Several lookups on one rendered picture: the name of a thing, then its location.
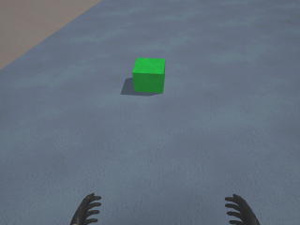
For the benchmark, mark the robot left hand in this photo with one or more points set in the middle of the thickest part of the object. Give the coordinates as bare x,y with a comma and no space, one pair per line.
82,213

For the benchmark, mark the robot right hand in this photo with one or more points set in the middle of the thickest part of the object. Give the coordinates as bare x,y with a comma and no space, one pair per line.
246,214

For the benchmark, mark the carton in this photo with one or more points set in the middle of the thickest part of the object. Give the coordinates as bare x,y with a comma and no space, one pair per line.
149,75

